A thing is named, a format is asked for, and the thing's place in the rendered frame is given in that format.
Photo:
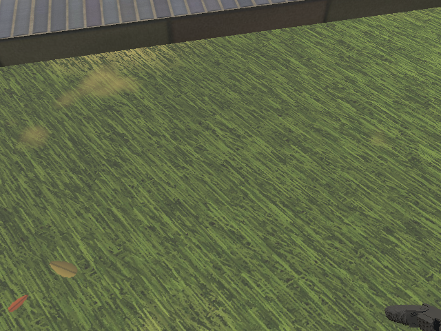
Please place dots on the right robot hand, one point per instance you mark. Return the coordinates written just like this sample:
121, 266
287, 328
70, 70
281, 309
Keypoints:
425, 316

